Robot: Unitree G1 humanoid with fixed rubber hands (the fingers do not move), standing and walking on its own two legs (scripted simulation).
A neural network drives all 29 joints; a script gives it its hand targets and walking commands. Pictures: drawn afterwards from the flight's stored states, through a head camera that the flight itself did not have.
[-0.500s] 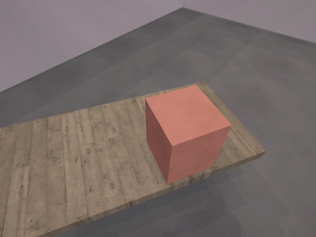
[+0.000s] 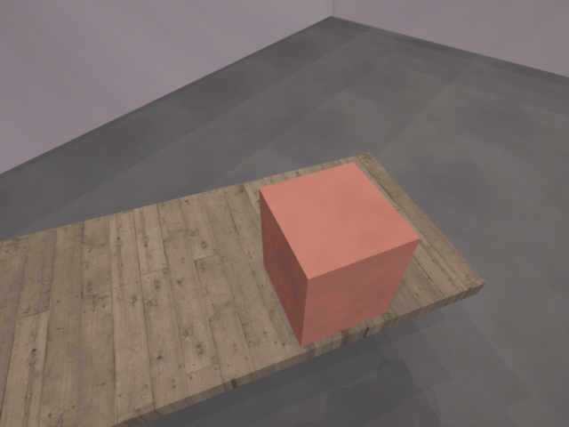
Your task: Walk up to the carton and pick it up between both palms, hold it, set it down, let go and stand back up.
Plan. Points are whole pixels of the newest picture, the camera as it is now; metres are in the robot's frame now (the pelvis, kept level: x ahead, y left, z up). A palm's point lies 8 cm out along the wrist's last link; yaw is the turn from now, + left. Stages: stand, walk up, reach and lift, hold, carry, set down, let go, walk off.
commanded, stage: walk up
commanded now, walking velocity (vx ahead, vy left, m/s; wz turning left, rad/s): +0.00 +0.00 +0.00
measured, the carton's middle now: (327, 254) +0.45 -0.07 -0.08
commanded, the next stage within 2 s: none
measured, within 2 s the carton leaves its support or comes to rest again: neither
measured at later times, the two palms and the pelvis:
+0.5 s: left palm out of the picture -0.03 +0.21 -0.16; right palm out of the picture -0.07 -0.32 -0.09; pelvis -0.01 -0.05 +0.01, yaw +8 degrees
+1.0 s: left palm out of the picture +0.04 +0.02 -0.08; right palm out of the picture +0.08 -0.48 -0.16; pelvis +0.05 -0.24 +0.01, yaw +12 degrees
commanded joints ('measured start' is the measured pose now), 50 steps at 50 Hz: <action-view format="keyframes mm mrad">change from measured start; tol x16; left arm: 1 90 76 12 9 0 -1 5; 15 104 62 15 -1 2 -6 0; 16 -70 330 117 -74 36 46 -14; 20 61 105 74 -112 32 102 -53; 33 -177 177 83 -336 20 57 -65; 41 67 406 105 -254 -15 -29 -48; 44 -182 217 57 -302 -20 -20 -59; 50 15 163 34 -237 -31 -33 -43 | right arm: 1 93 -64 -8 6 5 -5 1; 15 99 -74 0 12 -1 -9 -4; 18 377 -291 -102 11 -41 49 -77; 21 42 -282 -116 -132 -63 53 -60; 26 203 -167 -91 -85 -48 33 -21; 37 15 -389 -142 -182 -70 52 -29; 41 240 -111 -77 -126 -6 73 -17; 50 38 -202 -93 -86 -15 75 20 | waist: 1 -4 -37 99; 16 -129 -147 126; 26 -91 340 34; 35 -74 415 31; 38 50 302 10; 42 -37 -485 -22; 50 -38 -224 -10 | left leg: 1 -71 179 -139 -45 347 -21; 15 -53 178 -127 -24 306 -31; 17 116 632 -732 7 852 50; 20 -75 547 -552 -18 251 96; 22 -117 394 -365 5 182 16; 23 -132 316 -362 -54 -158 -23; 32 -129 330 -354 -5 261 -8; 38 -376 263 -334 132 78 -68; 40 -442 42 -170 535 -394 -136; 50 -271 61 -143 617 -63 -107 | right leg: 1 -16 -45 59 -36 150 -49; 15 55 -47 85 -53 218 -60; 17 -465 56 40 522 -269 23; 22 -497 8 177 706 -49 30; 30 -408 67 38 427 -55 61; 37 22 51 54 13 28 -3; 41 11 -357 608 -230 300 33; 43 -160 -209 469 -306 -10 61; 47 73 -61 149 -93 612 171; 50 28 -59 200 -126 520 72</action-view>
